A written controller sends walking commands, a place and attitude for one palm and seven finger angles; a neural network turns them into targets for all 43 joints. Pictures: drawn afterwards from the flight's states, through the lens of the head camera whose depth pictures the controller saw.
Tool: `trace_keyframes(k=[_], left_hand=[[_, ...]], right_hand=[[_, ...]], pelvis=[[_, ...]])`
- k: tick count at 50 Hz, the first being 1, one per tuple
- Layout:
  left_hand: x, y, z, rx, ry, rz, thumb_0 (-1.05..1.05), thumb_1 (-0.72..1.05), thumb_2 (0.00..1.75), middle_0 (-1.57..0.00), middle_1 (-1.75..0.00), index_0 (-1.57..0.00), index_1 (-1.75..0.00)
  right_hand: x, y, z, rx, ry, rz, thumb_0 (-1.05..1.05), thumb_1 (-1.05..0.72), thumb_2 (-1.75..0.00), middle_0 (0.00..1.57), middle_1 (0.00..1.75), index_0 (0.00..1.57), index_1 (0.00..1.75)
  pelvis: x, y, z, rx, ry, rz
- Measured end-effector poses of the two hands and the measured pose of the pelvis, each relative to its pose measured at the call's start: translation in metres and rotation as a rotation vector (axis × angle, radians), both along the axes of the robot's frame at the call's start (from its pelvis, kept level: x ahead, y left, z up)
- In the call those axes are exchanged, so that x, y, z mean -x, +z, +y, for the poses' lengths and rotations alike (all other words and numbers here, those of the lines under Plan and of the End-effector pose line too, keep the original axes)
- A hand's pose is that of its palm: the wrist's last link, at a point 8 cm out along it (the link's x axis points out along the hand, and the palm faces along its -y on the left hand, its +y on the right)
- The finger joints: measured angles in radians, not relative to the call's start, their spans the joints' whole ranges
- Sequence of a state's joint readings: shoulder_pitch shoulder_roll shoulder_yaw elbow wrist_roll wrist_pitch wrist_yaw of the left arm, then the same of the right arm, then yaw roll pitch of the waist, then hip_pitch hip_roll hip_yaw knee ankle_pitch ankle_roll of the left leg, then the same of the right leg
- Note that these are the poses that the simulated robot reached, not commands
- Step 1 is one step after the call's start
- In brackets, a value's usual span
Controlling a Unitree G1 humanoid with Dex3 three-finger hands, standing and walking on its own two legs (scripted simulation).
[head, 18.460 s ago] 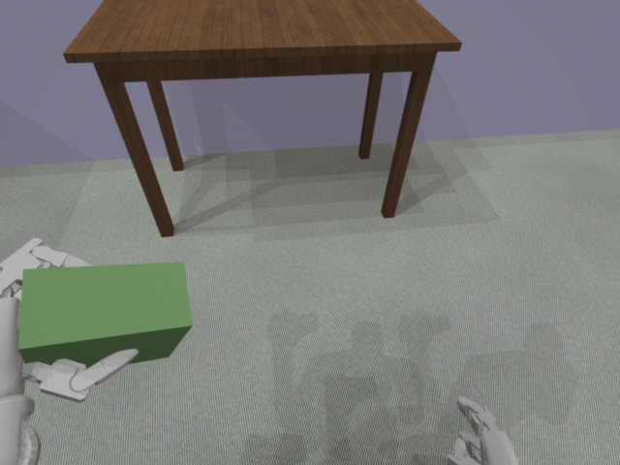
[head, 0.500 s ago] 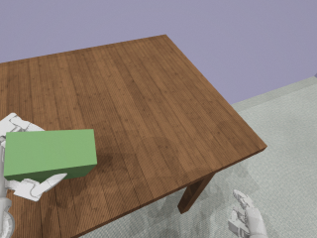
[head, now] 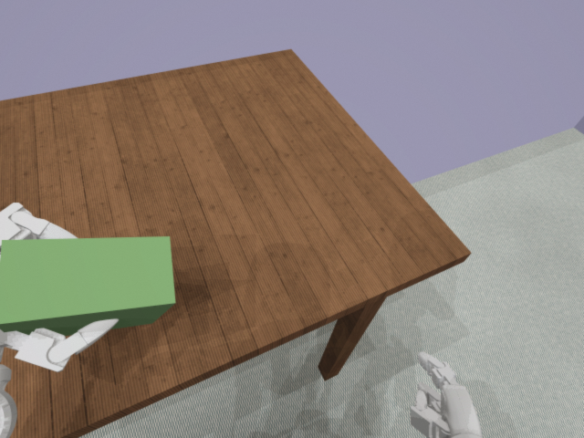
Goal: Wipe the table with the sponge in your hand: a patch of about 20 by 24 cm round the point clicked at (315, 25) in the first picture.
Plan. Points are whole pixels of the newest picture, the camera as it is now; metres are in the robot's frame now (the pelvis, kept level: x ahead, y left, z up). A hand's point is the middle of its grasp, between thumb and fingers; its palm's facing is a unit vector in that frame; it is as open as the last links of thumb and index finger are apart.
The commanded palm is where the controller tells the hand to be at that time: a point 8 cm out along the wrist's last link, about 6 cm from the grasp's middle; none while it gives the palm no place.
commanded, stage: shuffle to correct the standing spot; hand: left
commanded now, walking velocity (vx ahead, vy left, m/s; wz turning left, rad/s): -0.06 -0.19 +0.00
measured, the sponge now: (117, 288) +0.23 +0.21 +0.14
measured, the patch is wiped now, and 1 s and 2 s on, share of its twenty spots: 0.00 0.00 0.00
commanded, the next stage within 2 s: none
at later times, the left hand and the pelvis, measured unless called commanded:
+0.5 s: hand (106, 290) +0.22 +0.20 +0.16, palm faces +0.34 -0.86 -0.39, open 10.1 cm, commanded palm +0.16 +0.24 +0.17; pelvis +0.00 -0.04 -0.01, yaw +0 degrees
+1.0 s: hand (103, 286) +0.22 +0.21 +0.16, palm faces +0.34 -0.85 -0.40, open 10.1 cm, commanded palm +0.16 +0.24 +0.17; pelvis +0.00 -0.04 -0.01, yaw +0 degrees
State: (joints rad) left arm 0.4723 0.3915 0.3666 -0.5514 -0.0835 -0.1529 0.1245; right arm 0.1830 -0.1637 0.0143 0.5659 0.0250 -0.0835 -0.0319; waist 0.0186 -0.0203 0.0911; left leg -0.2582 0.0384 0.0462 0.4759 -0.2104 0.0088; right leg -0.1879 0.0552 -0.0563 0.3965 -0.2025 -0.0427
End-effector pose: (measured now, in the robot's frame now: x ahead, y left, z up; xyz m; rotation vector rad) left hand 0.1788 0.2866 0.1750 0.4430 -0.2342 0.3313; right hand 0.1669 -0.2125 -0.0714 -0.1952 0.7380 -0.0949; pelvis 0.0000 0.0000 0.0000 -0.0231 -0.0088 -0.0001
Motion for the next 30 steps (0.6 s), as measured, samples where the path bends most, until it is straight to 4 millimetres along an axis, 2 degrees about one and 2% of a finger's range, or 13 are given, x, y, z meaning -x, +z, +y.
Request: trace_keyframes(k=[11, 17, 23, 30], left_hand=[[0.003, 0.001, -0.029, 0.006, -0.014, -0.004, -0.01, -0.51, 1.04, -0.75, -1.35, -0.74, -1.35], [0.002, 0.003, -0.041, 0.004, -0.031, -0.014, -0.01, -0.51, 1.04, -0.75, -1.35, -0.74, -1.35], [0.000, 0.004, -0.044, -0.007, -0.034, -0.015, -0.01, -0.51, 1.04, -0.75, -1.35, -0.74, -1.35], [-0.002, 0.004, -0.045, -0.019, -0.029, 0.002, -0.01, -0.51, 1.04, -0.75, -1.35, -0.74, -1.35]], right_hand=[[0.009, -0.003, -0.043, 0.034, -0.039, 0.003, 0.02, -0.90, -0.90, 0.21, 0.30, 0.20, 0.30], [0.013, -0.004, -0.059, 0.047, -0.063, 0.007, 0.02, -0.90, -0.90, 0.21, 0.30, 0.20, 0.30], [0.016, -0.006, -0.065, 0.051, -0.073, 0.023, 0.02, -0.90, -0.90, 0.21, 0.30, 0.20, 0.30], [0.012, -0.008, -0.059, 0.033, -0.057, 0.029, 0.02, -0.90, -0.90, 0.21, 0.30, 0.20, 0.30]], pelvis=[[0.005, -0.004, -0.024, -0.001, -0.005, 0.003], [0.003, -0.006, -0.033, -0.002, -0.004, 0.006], [0.000, -0.006, -0.037, -0.005, -0.004, 0.007], [-0.001, -0.006, -0.039, -0.007, -0.004, 0.007]])
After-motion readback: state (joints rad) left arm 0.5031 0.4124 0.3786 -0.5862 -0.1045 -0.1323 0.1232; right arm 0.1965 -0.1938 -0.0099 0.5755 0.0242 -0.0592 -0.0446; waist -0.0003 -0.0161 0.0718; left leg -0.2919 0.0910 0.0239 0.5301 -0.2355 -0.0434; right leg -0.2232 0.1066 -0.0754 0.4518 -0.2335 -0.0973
